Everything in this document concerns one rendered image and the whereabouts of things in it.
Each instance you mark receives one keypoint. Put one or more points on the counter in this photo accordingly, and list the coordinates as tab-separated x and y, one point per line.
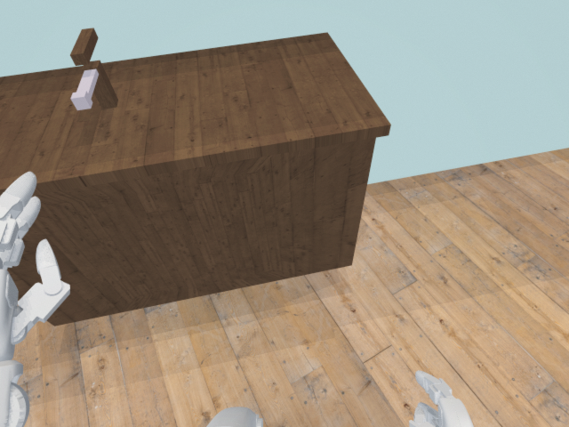
193	173

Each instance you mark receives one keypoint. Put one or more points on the tap lever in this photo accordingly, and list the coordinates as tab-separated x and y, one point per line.
82	98

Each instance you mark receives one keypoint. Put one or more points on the robot left thigh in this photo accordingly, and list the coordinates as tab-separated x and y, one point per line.
236	417

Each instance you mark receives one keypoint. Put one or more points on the right robot hand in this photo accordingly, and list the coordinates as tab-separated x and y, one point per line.
451	411

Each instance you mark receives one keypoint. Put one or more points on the robot left forearm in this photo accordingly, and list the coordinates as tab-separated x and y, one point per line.
14	402

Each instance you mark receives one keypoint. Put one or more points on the left robot hand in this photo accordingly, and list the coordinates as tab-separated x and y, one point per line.
18	211

